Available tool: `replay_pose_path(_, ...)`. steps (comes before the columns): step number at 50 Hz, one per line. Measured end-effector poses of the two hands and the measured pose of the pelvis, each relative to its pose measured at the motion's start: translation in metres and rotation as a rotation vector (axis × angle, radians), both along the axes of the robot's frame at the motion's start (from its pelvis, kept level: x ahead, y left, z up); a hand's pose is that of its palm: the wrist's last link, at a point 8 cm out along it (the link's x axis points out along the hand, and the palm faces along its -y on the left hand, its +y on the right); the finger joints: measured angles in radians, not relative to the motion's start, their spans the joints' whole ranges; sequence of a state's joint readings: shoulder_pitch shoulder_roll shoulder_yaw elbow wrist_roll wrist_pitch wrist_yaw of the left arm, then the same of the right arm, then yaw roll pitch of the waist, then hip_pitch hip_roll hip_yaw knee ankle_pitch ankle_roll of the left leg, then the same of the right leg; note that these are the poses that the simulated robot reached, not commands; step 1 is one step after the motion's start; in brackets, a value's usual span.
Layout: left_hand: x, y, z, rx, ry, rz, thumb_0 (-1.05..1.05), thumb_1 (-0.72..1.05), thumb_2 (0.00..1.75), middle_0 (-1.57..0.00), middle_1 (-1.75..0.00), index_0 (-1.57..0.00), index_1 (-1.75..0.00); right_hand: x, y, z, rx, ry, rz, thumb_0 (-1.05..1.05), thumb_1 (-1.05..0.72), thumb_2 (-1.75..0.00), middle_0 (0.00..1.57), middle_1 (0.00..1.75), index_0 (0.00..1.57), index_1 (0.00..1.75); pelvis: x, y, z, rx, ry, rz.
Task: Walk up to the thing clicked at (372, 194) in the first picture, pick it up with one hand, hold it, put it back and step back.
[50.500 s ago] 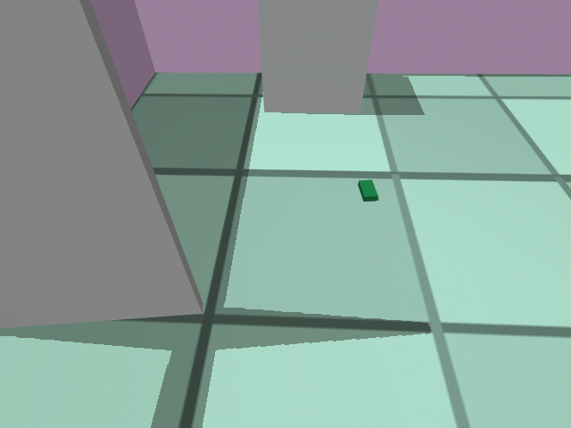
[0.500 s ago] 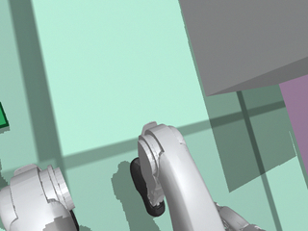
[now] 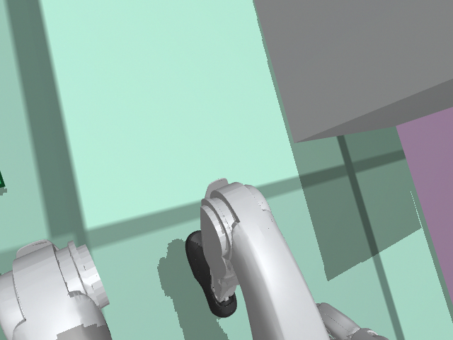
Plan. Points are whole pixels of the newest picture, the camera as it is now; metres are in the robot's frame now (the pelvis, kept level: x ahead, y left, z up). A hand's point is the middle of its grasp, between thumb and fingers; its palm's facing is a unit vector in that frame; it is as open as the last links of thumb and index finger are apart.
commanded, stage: open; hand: left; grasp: from above
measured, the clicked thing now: out of the picture +0.44 +0.31 -0.28
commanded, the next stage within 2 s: withdraw in 0.60 s
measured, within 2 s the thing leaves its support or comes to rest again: neither
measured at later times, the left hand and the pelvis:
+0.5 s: hand out of the picture +0.43 +0.31 -0.25, palm faces -0.46 -0.16 -0.87, open 13.7 cm; pelvis +0.00 +0.00 +0.00, yaw +0 degrees
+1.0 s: hand out of the picture +0.47 +0.31 -0.21, palm faces -0.26 -0.14 -0.95, open 13.9 cm; pelvis +0.00 +0.00 +0.01, yaw +0 degrees
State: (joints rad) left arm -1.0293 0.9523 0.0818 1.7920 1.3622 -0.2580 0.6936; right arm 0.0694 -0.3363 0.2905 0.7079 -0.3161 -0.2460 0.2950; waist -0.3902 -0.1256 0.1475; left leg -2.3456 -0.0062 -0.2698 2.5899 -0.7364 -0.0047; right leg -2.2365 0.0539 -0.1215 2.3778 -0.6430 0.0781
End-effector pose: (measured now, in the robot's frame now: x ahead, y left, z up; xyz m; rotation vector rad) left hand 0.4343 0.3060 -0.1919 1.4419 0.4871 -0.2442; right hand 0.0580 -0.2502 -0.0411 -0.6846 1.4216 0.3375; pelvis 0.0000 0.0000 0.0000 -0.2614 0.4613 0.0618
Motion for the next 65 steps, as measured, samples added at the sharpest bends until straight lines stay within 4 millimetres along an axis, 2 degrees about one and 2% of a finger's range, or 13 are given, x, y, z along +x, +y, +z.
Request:
replay_pose_path(12,0.007,0.003,-0.004,0.002,-0.003,0.042,0.00,-0.29,0.83,-0.34,-0.72,-0.31,-0.76,0.003,-0.001,0.005,0.001,-0.007,-0.003,0.00,-0.90,-0.90,0.20,0.30,0.20,0.30,0.001,0.002,0.000,-0.007,0.006,0.000)
replay_pose_path(24,0.004,0.007,-0.003,-0.002,0.029,0.053,0.00,-0.42,0.93,-0.20,-0.83,-0.17,-0.87,0.000,0.001,0.000,0.032,0.001,-0.012,0.00,-0.89,-0.90,0.20,0.30,0.20,0.30,0.002,0.000,0.001,0.000,0.002,0.001)
replay_pose_path(38,0.001,-0.002,0.000,-0.004,0.006,-0.003,0.00,-0.47,0.97,-0.12,-0.93,-0.10,-0.95,-0.004,-0.003,0.002,0.010,-0.002,-0.014,0.00,-0.89,-0.90,0.20,0.30,0.20,0.30,-0.001,-0.002,0.003,0.006,-0.007,-0.002)
replay_pose_path(44,0.006,-0.003,0.005,-0.002,-0.041,0.032,0.00,-0.47,0.96,-0.12,-0.96,-0.12,-0.96,-0.004,-0.006,0.007,0.001,-0.009,-0.017,0.00,-0.90,-0.90,0.20,0.30,0.20,0.30,-0.002,-0.002,0.005,0.007,-0.001,-0.002)
replay_pose_path(49,0.023,0.006,0.029,0.018,-0.148,0.101,0.00,-0.47,0.96,-0.12,-0.97,-0.13,-0.96,-0.004,-0.010,0.011,0.015,-0.013,-0.053,0.00,-0.90,-0.90,0.20,0.30,0.20,0.30,0.001,-0.003,0.007,0.011,0.026,0.000)
replay_pose_path(54,0.031,0.019,0.085,0.077,-0.230,0.145,0.00,-0.48,0.97,-0.12,-0.97,-0.12,-0.97,0.005,-0.014,0.004,0.066,-0.028,-0.147,0.01,-0.90,-0.90,0.20,0.30,0.20,0.30,0.010,-0.004,0.016,0.023,0.099,0.006)
replay_pose_path(57,0.024,0.031,0.118,0.130,-0.180,0.173,0.00,-0.49,0.98,-0.12,-0.98,-0.11,-0.98,0.019,-0.015,-0.004,0.101,-0.063,-0.211,0.01,-0.90,-0.90,0.20,0.30,0.20,0.30,0.012,-0.004,0.025,0.038,0.130,0.016)
replay_pose_path(60,0.010,0.039,0.144,0.155,-0.084,0.207,0.00,-0.48,0.98,-0.11,-0.98,-0.11,-0.99,0.034,-0.014,-0.008,0.137,-0.101,-0.236,0.01,-0.90,-0.90,0.20,0.30,0.20,0.30,0.008,-0.005,0.037,0.063,0.134,0.032)
replay_pose_path(63,-0.004,0.038,0.159,0.128,0.018,0.220,0.00,-0.48,0.99,-0.12,-0.99,-0.11,-0.99,0.046,-0.014,-0.008,0.156,-0.129,-0.235,0.01,-0.91,-0.90,0.20,0.30,0.20,0.30,0.001,-0.008,0.048,0.088,0.122,0.050)
replay_pose_path(65,-0.013,0.032,0.161,0.094,0.082,0.204,0.00,-0.48,0.99,-0.12,-0.99,-0.11,-1.00,0.051,-0.016,-0.006,0.151,-0.144,-0.223,0.01,-0.91,-0.91,0.20,0.30,0.20,0.30,-0.003,-0.011,0.054,0.102,0.112,0.060)
